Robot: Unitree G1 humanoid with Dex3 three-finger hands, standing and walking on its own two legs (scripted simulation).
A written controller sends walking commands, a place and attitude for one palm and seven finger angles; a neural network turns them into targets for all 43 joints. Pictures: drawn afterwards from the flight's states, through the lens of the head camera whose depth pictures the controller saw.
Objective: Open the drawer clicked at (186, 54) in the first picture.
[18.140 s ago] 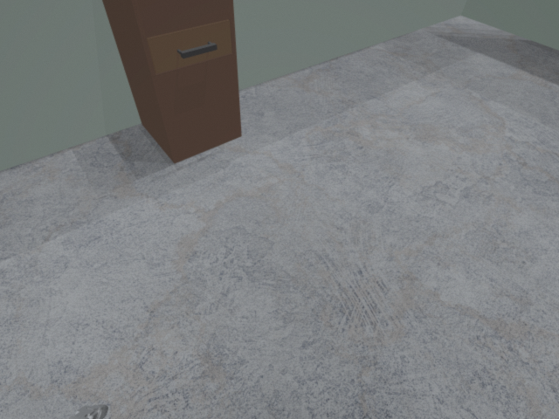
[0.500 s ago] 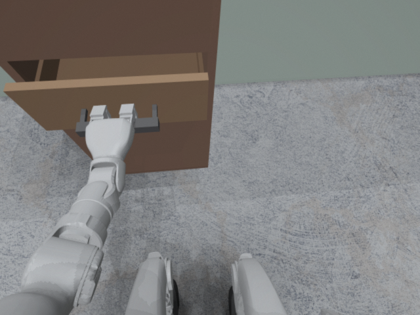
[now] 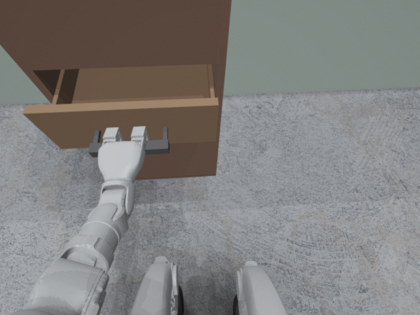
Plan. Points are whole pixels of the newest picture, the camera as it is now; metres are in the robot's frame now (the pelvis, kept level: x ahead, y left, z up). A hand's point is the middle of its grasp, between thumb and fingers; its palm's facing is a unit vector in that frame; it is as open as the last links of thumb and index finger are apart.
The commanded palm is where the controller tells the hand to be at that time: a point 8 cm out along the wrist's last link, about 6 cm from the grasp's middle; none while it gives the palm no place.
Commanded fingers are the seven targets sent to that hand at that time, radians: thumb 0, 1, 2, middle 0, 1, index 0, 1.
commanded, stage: pull the drawer open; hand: left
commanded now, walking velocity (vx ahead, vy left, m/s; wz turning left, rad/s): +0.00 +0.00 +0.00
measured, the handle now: (131, 140) +0.48 +0.17 -0.05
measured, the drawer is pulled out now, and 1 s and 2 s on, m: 0.11 0.20 0.29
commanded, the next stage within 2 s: none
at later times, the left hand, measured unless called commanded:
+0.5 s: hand (129, 182) +0.38 +0.17 -0.07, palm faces -0.03 -0.04 -1.00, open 5.9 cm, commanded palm +0.35 +0.17 -0.02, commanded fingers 0.00 0.90 0.90 -0.40 -1.35 -0.40 -1.35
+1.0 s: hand (127, 206) +0.33 +0.17 -0.07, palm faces -0.02 -0.04 -1.00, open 5.9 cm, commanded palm +0.30 +0.16 -0.02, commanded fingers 0.00 0.90 0.90 -0.40 -1.35 -0.40 -1.35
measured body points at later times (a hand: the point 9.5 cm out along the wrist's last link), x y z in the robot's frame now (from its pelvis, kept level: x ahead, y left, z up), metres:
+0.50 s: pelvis +0.01 +0.00 +0.01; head +0.13 -0.01 +0.44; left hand +0.38 +0.17 -0.02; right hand +0.11 -0.26 -0.14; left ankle +0.05 +0.13 -0.60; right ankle +0.01 -0.12 -0.60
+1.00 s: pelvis +0.00 +0.00 +0.01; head +0.11 -0.01 +0.45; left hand +0.33 +0.17 -0.02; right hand +0.15 -0.25 -0.13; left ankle +0.05 +0.13 -0.60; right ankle +0.01 -0.12 -0.60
